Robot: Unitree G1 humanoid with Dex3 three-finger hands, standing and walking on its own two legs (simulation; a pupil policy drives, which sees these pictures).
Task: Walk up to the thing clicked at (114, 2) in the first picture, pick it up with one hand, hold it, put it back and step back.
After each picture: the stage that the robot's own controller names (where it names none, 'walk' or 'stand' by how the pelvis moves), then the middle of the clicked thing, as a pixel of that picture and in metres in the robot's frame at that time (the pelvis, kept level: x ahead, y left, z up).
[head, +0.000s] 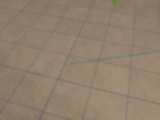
stand; out of the picture +2.35 -0.43 -0.66
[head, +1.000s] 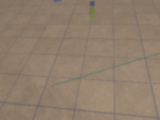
walk; (92, 9) +2.23 +0.06 -0.62
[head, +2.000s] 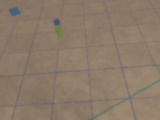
walk; (58, 28) +1.54 +0.44 -0.65
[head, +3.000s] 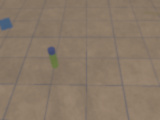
walk; (53, 58) +1.02 +0.39 -0.65
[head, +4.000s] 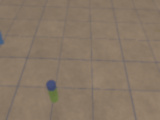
walk; (52, 92) +0.63 +0.27 -0.62
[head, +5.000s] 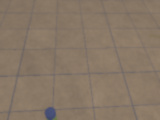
stand; (51, 118) +0.42 +0.21 -0.64
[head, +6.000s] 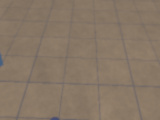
stand; out of the picture +0.39 +0.21 -0.65
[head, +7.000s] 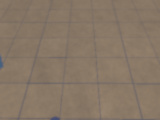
stand; out of the picture +0.39 +0.22 -0.66
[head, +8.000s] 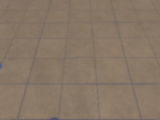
stand; out of the picture +0.39 +0.23 -0.66
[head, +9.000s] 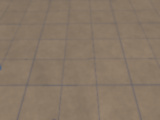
stand; out of the picture +0.38 +0.23 -0.66
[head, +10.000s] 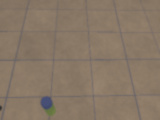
go down; (48, 107) +0.40 +0.22 -0.60
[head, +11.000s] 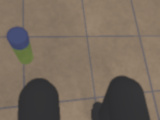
go down; (22, 48) +0.47 +0.24 -0.24
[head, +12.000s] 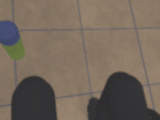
close in; (12, 44) +0.47 +0.24 -0.22
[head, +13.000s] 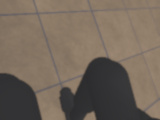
close; out of the picture +0.46 +0.28 -0.16
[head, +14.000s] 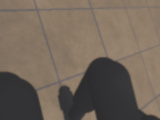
lift; out of the picture +0.43 +0.28 -0.16
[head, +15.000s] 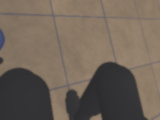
lift; out of the picture +0.39 +0.24 -0.15
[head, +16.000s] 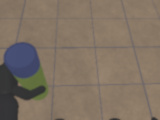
lift; (31, 77) +0.33 +0.18 +0.05
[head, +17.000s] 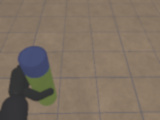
hold; (41, 80) +0.32 +0.16 +0.07
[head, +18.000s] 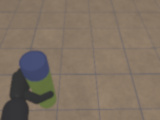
hold; (41, 84) +0.32 +0.16 +0.05
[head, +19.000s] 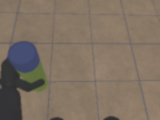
crouch; (32, 71) +0.37 +0.18 -0.01
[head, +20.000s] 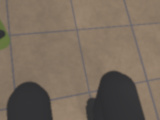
lower; out of the picture +0.49 +0.24 -0.04
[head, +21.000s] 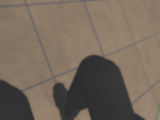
lower; out of the picture +0.47 +0.27 -0.16
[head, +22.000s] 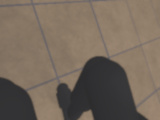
lower; out of the picture +0.46 +0.29 -0.16
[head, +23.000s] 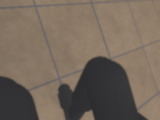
lower; out of the picture +0.45 +0.28 -0.16
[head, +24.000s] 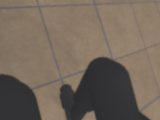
lower; out of the picture +0.44 +0.28 -0.16
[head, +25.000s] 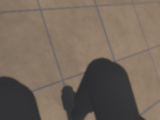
open; out of the picture +0.46 +0.25 -0.17
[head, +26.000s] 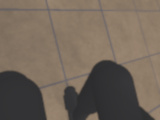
stand; out of the picture +0.45 +0.25 -0.17
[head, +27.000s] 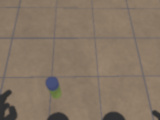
stand; (54, 88) +0.44 +0.18 -0.48
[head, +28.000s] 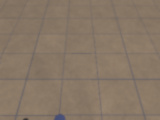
stand; out of the picture +0.40 +0.16 -0.60
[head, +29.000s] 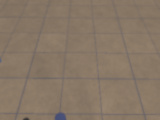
stand; out of the picture +0.41 +0.16 -0.60
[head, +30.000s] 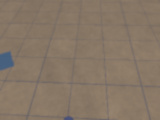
stand; out of the picture +0.41 +0.15 -0.65
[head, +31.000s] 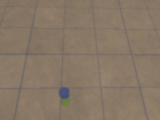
walk; (65, 97) +0.47 +0.12 -0.64
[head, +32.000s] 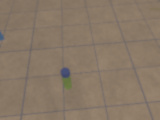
walk; (66, 79) +0.69 +0.21 -0.63
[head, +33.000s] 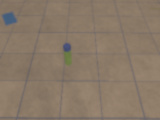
stand; (67, 54) +1.01 +0.20 -0.63
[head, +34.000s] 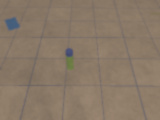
stand; (69, 59) +1.01 +0.18 -0.65
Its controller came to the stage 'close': yes
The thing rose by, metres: 0.70
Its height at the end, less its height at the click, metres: +0.00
